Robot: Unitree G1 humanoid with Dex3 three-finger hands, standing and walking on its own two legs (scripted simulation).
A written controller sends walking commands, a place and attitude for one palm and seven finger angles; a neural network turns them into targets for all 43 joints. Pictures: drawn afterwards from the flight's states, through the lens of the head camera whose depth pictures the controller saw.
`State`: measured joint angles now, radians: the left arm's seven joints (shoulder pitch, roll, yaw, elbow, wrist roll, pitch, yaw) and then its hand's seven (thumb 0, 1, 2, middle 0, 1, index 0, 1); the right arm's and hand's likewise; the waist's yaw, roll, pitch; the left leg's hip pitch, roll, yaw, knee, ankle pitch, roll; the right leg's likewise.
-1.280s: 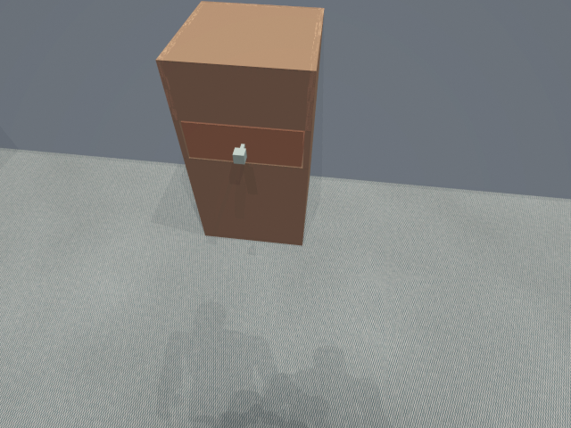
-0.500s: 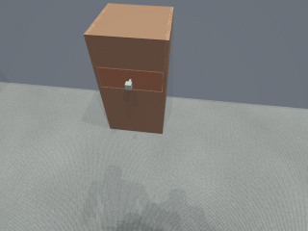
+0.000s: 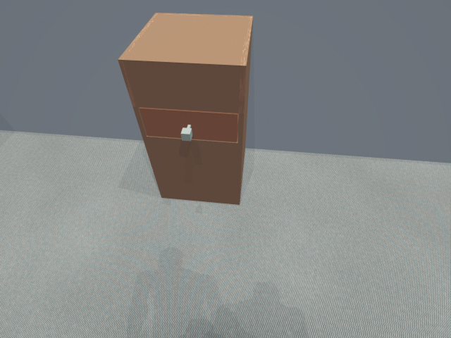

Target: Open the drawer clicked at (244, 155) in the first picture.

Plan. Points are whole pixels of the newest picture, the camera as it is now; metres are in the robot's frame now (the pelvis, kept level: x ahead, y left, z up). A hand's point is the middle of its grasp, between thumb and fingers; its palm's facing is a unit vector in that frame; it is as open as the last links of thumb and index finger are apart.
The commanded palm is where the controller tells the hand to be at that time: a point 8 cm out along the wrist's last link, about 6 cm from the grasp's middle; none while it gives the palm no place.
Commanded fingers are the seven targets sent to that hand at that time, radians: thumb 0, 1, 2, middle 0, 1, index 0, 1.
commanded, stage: take the last steps up to it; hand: left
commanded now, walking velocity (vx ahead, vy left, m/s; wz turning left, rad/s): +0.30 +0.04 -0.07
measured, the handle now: (187, 131) +0.88 +0.20 -0.23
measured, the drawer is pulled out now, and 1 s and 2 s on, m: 0.00 0.00 0.00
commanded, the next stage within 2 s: come to a stop and stand still in 0.76 s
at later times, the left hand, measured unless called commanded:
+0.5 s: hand (155, 283) +0.27 +0.18 -0.16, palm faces -0.05 -0.97 -0.22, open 7.3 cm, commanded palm none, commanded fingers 0.00 0.90 0.90 -0.20 -0.30 -0.20 -0.30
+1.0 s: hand (176, 251) +0.35 +0.15 -0.18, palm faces +0.02 -0.99 -0.16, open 7.3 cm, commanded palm none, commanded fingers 0.00 0.90 0.90 -0.20 -0.30 -0.20 -0.30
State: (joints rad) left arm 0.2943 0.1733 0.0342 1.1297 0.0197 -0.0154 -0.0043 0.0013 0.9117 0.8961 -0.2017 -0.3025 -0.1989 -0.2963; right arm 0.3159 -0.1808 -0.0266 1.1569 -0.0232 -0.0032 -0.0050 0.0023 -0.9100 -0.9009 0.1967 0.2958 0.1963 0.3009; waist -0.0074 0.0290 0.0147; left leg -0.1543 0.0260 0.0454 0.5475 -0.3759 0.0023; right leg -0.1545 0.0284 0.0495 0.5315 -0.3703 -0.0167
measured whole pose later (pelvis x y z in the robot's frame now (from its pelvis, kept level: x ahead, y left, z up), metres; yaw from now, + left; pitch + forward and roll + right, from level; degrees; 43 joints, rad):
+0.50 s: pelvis +0.16 -0.01 +0.00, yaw -3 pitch -1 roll +0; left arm 0.13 0.20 0.08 1.00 0.02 -0.01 -0.02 0.01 0.94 0.90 -0.20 -0.30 -0.20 -0.30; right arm 0.48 -0.08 -0.02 1.18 -0.03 -0.06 -0.03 0.00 -0.91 -0.90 0.20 0.30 0.20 0.30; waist -0.04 0.01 0.10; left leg 0.05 0.04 0.13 0.38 -0.40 -0.02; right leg -0.52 -0.07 -0.11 0.70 -0.20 -0.03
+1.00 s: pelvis +0.33 -0.02 +0.00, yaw -3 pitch -1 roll +1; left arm 0.26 0.17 0.05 1.09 0.01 -0.01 0.01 0.00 0.93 0.90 -0.20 -0.30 -0.20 -0.30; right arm 0.23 -0.14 -0.03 1.05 -0.02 -0.04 -0.04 0.00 -0.95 -0.90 0.20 0.30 0.19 0.30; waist 0.01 -0.05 0.03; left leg -0.25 0.02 0.11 0.53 -0.27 0.02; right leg -0.23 -0.04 -0.07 0.56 -0.30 -0.01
